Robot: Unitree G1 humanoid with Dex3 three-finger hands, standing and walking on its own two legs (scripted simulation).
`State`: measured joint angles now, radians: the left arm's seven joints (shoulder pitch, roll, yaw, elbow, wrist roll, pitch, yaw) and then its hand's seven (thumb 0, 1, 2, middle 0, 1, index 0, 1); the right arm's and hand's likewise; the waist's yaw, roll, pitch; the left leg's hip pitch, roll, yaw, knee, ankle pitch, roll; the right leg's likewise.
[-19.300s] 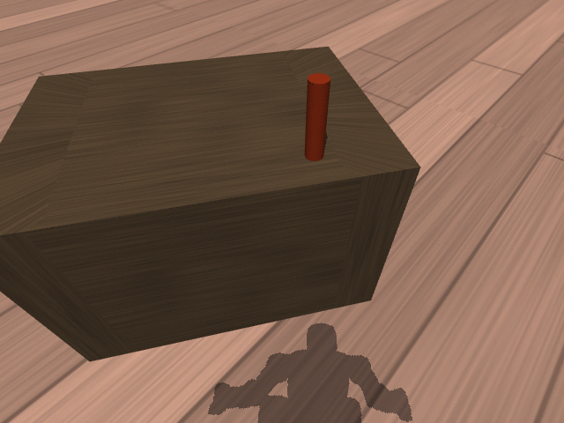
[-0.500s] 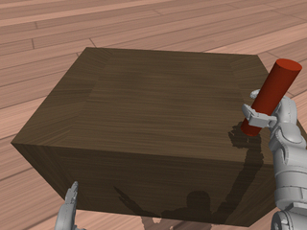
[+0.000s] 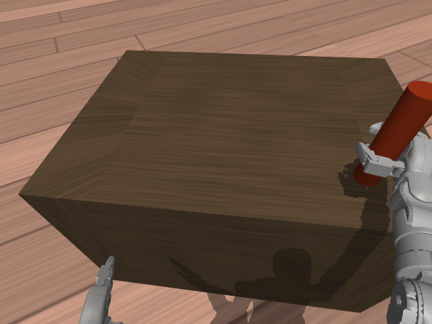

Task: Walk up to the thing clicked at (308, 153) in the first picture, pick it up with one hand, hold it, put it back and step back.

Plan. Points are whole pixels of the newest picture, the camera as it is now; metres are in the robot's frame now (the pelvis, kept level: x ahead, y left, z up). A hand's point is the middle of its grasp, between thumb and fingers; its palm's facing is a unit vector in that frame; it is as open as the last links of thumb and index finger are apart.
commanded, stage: crouch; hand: right
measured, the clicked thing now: (390, 141) +0.43 -0.24 +0.14
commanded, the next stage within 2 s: lower in 0.14 s
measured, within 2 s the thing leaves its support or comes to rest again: rests again in 1.06 s
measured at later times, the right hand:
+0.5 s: hand (371, 159) +0.45 -0.24 +0.07, palm faces +0.29 +0.96 +0.00, open 6.7 cm
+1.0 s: hand (364, 169) +0.46 -0.25 +0.03, palm faces +0.29 +0.96 +0.00, open 6.7 cm
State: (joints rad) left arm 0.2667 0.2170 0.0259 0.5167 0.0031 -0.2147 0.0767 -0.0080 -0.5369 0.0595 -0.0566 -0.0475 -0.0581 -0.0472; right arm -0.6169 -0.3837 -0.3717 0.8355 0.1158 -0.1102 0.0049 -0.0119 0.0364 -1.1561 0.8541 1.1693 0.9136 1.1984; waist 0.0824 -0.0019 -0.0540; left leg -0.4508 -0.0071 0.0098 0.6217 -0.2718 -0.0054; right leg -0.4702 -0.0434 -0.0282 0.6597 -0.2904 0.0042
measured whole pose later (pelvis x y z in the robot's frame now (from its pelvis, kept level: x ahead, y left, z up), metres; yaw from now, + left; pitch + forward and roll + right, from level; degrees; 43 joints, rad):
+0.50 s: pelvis +0.00 +0.00 -0.01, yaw +0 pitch +10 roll +1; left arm 0.29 0.23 0.02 0.42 0.01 -0.16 0.05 -0.01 -0.55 0.07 -0.06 -0.04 -0.05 -0.05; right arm -0.66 -0.43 -0.42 0.98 0.10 -0.24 0.04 -0.01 0.04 -1.16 0.86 1.17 0.92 1.20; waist 0.11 0.01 -0.08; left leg -0.58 -0.01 0.01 0.73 -0.32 -0.01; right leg -0.61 -0.05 -0.02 0.78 -0.34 0.00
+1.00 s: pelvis -0.01 -0.01 -0.04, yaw +1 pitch +14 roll +3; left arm 0.34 0.23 0.01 0.26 0.05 -0.15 0.02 -0.01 -0.55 0.07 -0.06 -0.05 -0.06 -0.05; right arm -0.72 -0.46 -0.45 1.11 0.06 -0.35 0.02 -0.01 0.04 -1.16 0.86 1.16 0.92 1.19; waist 0.15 0.02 -0.11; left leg -0.76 -0.02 0.01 0.87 -0.35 -0.02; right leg -0.80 -0.06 -0.02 0.94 -0.39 -0.01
